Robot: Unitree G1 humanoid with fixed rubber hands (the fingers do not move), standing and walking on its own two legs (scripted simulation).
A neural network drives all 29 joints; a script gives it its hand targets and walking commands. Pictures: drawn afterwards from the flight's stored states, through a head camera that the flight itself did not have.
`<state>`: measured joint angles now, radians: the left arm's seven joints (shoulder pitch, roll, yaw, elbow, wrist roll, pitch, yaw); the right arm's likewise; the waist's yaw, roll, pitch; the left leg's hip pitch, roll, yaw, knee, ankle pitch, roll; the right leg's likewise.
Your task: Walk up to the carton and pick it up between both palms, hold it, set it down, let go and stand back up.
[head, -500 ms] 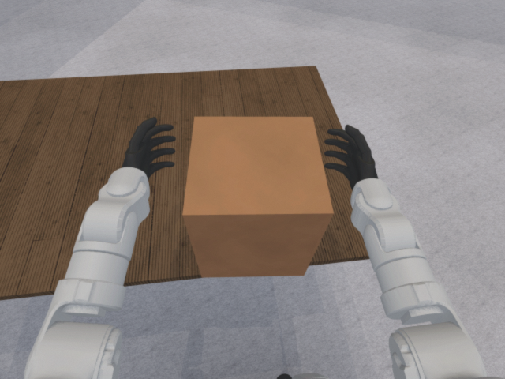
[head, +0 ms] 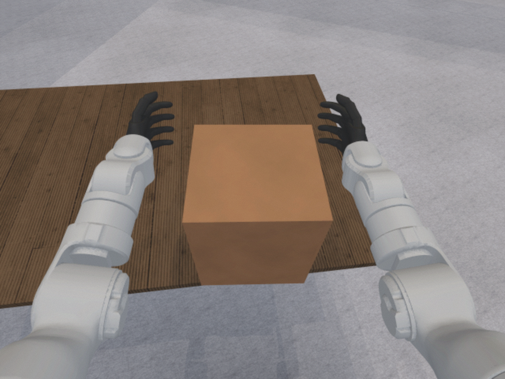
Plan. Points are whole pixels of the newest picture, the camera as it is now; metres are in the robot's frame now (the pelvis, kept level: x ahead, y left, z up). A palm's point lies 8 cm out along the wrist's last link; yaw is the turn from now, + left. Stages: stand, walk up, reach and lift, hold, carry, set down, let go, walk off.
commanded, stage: reach and lift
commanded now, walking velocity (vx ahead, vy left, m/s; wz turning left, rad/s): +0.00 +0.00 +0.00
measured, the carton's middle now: (253, 209) +0.40 +0.00 -0.02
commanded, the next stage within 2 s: none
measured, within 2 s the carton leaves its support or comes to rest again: neither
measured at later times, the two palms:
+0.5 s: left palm (148, 191) +0.41 +0.19 +0.02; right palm (359, 184) +0.42 -0.19 +0.03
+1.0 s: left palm (174, 198) +0.42 +0.15 -0.01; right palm (352, 194) +0.42 -0.19 +0.00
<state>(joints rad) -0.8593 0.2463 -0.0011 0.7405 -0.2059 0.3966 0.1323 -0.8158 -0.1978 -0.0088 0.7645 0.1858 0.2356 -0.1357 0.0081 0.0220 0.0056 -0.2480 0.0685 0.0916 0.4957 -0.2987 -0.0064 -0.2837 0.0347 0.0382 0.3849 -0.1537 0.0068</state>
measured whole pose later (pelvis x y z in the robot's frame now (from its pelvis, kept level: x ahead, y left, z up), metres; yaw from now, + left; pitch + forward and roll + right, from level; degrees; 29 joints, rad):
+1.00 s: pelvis -0.01 -0.03 -0.03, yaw +1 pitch +27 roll +1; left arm -0.87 0.18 0.00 1.39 -0.24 -0.45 0.01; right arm -0.74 -0.16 -0.01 1.05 0.19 -0.32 -0.13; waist 0.01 0.01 -0.26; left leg -0.81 0.06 0.09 0.64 -0.29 -0.02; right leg -0.89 0.03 0.04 0.63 -0.20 0.00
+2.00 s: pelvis -0.01 -0.01 -0.03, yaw +1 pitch +26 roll +0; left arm -0.89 0.12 0.19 1.41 -0.03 -0.57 0.08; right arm -0.82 0.00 -0.34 1.09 -0.14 -0.44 -0.14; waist 0.00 0.03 -0.20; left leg -0.80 0.06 0.09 0.64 -0.29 -0.02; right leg -0.87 0.02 0.04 0.60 -0.19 0.00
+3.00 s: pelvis -0.01 -0.01 -0.03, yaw +1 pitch +26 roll +0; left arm -0.85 0.11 0.19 1.42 -0.03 -0.67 0.09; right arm -0.80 0.01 -0.34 1.17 -0.14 -0.59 -0.16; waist -0.01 0.04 -0.23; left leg -0.80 0.06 0.08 0.64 -0.29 -0.02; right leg -0.87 0.02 0.04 0.60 -0.19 0.00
